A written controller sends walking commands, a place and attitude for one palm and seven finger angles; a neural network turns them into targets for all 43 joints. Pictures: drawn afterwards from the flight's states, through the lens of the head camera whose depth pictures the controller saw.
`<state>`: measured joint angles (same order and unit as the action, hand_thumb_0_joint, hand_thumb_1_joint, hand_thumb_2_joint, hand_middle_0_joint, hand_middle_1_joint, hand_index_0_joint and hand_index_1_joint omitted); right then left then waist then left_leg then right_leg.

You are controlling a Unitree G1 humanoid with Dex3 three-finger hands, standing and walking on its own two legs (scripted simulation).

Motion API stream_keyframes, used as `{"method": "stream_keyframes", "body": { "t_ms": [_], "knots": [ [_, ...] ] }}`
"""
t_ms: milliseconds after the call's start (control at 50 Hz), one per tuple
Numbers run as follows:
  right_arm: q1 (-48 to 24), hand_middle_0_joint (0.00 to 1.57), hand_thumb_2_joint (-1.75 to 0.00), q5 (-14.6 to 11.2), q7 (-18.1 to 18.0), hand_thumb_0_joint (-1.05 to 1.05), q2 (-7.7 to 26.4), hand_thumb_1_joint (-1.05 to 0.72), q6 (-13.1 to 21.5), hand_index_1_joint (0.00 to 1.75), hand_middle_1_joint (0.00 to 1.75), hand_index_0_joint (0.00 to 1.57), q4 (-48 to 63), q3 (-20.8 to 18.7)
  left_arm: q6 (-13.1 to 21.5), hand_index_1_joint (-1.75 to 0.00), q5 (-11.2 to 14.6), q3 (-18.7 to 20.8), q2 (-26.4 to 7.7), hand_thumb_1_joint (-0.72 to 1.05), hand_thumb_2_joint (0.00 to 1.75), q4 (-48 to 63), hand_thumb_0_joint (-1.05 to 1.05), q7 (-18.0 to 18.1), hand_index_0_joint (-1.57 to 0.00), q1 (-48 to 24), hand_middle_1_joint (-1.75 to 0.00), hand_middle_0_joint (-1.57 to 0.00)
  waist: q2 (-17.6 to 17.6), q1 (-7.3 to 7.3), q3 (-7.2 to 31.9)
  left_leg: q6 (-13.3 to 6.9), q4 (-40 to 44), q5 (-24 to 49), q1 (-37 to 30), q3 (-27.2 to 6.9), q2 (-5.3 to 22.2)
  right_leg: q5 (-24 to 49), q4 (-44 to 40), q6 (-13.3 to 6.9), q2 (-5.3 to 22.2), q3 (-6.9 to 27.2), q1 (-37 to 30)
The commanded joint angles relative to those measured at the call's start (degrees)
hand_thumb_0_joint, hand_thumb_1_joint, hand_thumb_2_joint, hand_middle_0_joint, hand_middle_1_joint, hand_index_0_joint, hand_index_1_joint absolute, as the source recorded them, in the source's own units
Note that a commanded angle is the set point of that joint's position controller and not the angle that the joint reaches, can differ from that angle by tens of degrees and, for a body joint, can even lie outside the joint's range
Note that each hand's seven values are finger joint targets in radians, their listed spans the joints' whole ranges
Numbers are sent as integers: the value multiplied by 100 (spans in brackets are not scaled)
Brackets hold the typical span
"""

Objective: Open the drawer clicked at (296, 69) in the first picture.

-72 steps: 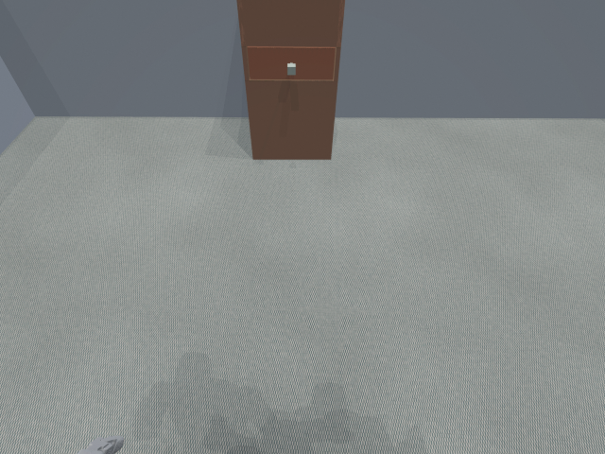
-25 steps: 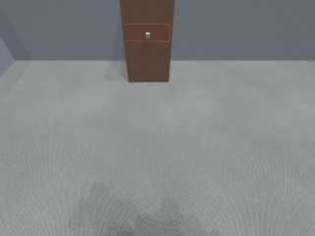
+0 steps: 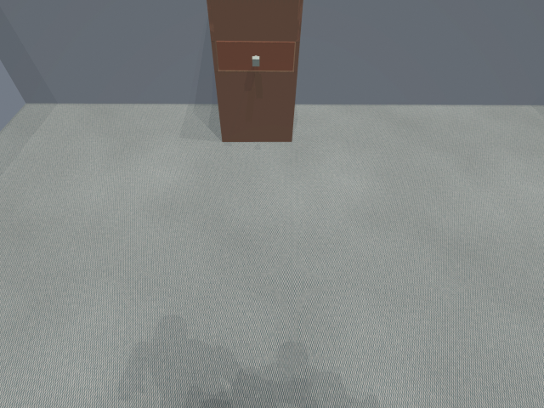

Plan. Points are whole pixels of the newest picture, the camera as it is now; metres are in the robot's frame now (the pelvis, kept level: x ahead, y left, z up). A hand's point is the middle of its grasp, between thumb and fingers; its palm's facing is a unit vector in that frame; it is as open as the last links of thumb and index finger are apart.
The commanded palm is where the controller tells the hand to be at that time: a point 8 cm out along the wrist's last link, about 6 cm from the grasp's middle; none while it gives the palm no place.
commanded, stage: look at it before walking up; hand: left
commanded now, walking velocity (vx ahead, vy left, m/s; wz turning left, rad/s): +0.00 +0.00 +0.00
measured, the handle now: (255, 59) +1.69 +0.17 -0.25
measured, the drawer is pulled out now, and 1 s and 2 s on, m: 0.00 0.00 0.00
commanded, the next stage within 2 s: walk to a spot facing it in 0.20 s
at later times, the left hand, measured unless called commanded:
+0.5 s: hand out of the picture +0.05 +0.22 -0.17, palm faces -0.02 -0.97 -0.25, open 7.4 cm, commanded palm none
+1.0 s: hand (207, 360) +0.24 +0.14 -0.18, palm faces -0.03 -0.98 -0.19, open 7.3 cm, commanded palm none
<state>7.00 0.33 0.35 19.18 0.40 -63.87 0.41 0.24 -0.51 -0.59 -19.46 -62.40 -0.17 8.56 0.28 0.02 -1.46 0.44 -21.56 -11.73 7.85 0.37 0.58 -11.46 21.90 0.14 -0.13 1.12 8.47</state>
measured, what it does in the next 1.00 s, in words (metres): walks ahead: right foot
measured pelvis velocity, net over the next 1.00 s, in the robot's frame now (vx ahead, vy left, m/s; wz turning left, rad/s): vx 0.18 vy -0.04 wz -0.07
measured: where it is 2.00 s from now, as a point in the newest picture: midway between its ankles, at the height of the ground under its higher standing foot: (285, 313)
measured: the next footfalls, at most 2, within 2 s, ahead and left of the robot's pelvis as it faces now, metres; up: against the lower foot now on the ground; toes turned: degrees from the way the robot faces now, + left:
right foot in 0.86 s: +0.23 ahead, -0.15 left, +0.00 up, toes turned -11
left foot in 1.28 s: +0.45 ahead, +0.09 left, +0.00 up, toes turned +6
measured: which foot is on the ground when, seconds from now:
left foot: down 0.00-0.86, up 0.88-1.00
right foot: down 0.00-0.60, up 0.62-0.84, down 0.86-1.00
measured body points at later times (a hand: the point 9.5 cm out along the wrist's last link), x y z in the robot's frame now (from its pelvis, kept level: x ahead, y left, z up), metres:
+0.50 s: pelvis +0.02 +0.00 +0.00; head +0.00 +0.01 +0.44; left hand +0.05 +0.27 -0.15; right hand +0.06 -0.27 -0.15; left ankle +0.00 +0.12 -0.74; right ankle +0.00 -0.12 -0.74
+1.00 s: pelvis +0.18 -0.04 -0.02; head +0.19 -0.04 +0.43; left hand +0.25 +0.19 -0.17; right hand +0.10 -0.26 -0.17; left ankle +0.12 +0.08 -0.66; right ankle +0.19 -0.14 -0.75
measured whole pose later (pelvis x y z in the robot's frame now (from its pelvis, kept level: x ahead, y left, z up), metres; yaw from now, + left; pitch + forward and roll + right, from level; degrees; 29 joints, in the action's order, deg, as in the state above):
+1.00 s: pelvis +0.18 -0.04 -0.02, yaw -4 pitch -2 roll -1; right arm 22.0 1.1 0.4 9.2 0.8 -67.5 -2.3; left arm 4.1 -1.1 2.6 -9.7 -59.2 0.2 14.3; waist -0.5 0.6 -2.6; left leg -1.1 -69.0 -22.2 22.6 4.1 5.8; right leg -16.7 33.4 -2.2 0.9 -7.7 15.0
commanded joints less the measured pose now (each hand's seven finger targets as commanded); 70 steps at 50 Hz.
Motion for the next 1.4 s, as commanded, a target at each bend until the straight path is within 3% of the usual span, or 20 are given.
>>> {"method": "stream_keyframes", "body": {
  "t_ms": [0,280,420,520,580,620,740,800,820,840,860,900,1000,1160,1220,1240,1260,1280,1340,1380],
  "knots": [
    [-261,20,-90,8,-103,0,1178,-90,157,30,30,20,384,-245,131,-30,-15,230,-1157,90,90,341,0,77,-20,-187,-30,-20,-17,-18,301,-195,360,683,-80,-573,643,627,-396,-179,698,547,31],
    [-244,20,-90,4,-100,0,1176,-90,153,30,30,20,348,-244,146,-30,-14,231,-1172,90,90,333,0,79,-20,-182,-30,-20,20,-7,298,-179,384,687,-105,-571,643,658,-450,-180,708,559,-5],
    [438,20,-90,131,-23,0,413,-90,-16,30,30,20,248,-157,-80,-30,-86,215,-551,90,90,218,0,-21,-20,637,-30,-20,295,-71,-642,-143,-66,-2222,913,-270,352,-2684,-594,-361,580,1054,782],
    [926,20,-90,96,-69,0,241,-90,177,30,30,20,284,-204,53,-30,-42,303,-287,90,90,260,0,-48,-20,1004,-30,-20,112,25,-485,-298,-507,-1400,702,-245,454,-1644,43,-599,545,1045,694],
    [1640,20,-90,96,-98,0,509,-90,212,30,30,20,133,-351,97,-30,-82,291,107,90,90,513,0,-80,-20,616,-30,-20,-1105,345,-686,-805,773,-2603,-100,-1656,1454,-1654,1794,-307,-152,-52,2093],
    [2339,20,-90,85,-166,0,436,-90,324,30,30,20,-63,-395,184,-30,-102,283,213,90,90,840,0,-69,-20,-77,-30,-20,-1238,623,-1064,-1348,1181,-968,-1102,-2432,2153,-1750,3240,-176,150,-117,3593],
    [1872,20,-90,139,-217,0,114,-90,419,30,30,20,-25,-355,237,-30,-45,305,665,90,90,702,0,-204,-20,241,-30,-20,-675,117,-544,-904,543,1144,-466,-563,1548,-1218,1913,-168,424,-642,1938],
    [1776,20,-90,32,-190,0,78,-90,424,30,30,20,-78,-367,261,-30,-87,412,518,90,90,177,0,-159,-20,1794,-30,-20,-310,-610,162,-528,-1155,2082,384,367,881,137,918,-308,-51,-1071,-533],
    [1756,20,-90,-11,-129,0,-147,-90,452,30,30,20,-18,-339,328,-30,-124,535,88,90,90,-36,0,-76,-20,2546,-30,-20,388,-914,541,-340,-2474,1296,1265,625,647,-308,660,-557,691,-187,-1612],
    [1758,20,-90,-42,-85,0,-520,-90,475,30,30,20,177,-262,391,-30,-99,663,-471,90,90,-138,0,25,-20,3034,-30,-20,1788,-972,847,-180,-4112,-1499,2473,723,135,-816,-299,-1117,2226,2220,-2230],
    [1432,20,-90,-9,-95,0,-465,-90,432,30,30,20,298,-310,348,-30,-14,672,-539,90,90,-114,0,51,-20,2838,-30,-20,1417,-880,612,-249,-5052,-2027,2904,217,241,-1382,-887,-1378,2581,3136,-1837],
    [956,20,-90,47,-36,0,-571,-90,388,30,30,20,330,-352,336,-30,-34,562,-160,90,90,136,0,74,-20,1891,-30,-20,896,-616,-517,-258,-5411,-1214,3116,48,705,-2241,-1184,-1255,2333,2625,-183],
    [1502,20,-90,113,23,0,-912,-90,143,30,30,20,204,-363,415,-30,-116,400,352,90,90,245,0,113,-20,1174,-30,-20,424,153,-548,0,-4203,-429,2294,283,871,-611,-1232,-899,1627,469,964],
    [391,20,-90,61,165,0,-805,-90,280,30,30,20,818,-393,446,-30,-130,464,171,90,90,82,0,95,-20,1447,-30,-20,478,-57,-617,-10,-1914,-11,1793,580,695,-188,-1033,-853,1553,148,405],
    [1204,20,-90,97,89,0,-545,-90,373,30,30,20,611,-467,403,-30,-101,486,203,90,90,93,0,83,-20,1360,-30,-20,-101,375,-225,-82,-1040,7,208,793,375,489,228,-652,1197,-244,615],
    [2051,20,-90,139,24,0,-90,-90,414,30,30,20,392,-578,396,-30,-84,467,431,90,90,121,0,57,-20,1460,-30,-20,-1000,690,293,-263,-592,-430,-925,31,830,465,1738,-447,750,-589,1088],
    [2720,20,-90,194,-33,0,583,-90,425,30,30,20,240,-744,369,-30,-12,417,760,90,90,249,0,-1,-20,1692,-30,-20,-2544,755,756,-726,396,-765,-1802,-2236,2382,-1856,3774,-118,-30,-1056,2372],
    [2735,20,-90,128,-87,0,562,-90,349,30,30,20,217,-694,375,-30,-72,430,605,90,90,425,0,14,-20,1369,-30,-20,-2025,742,683,-931,875,-1117,-1628,-2860,2656,-2139,4775,-194,1,-340,2835],
    [1562,20,-90,97,-147,0,-305,-90,447,30,30,20,475,-458,347,-30,-99,470,633,90,90,282,0,-77,-20,933,-30,-20,-425,275,-194,-679,932,-56,-289,-1367,2162,-669,5283,-132,699,-85,2978],
    [1471,20,-90,84,-168,0,-514,-90,535,30,30,20,413,-393,214,-30,-137,454,878,90,90,150,0,-84,-20,1194,-30,-20,-412,39,-198,-398,984,653,104,-428,1773,-224,5065,-27,701,-89,2524]
  ]
}}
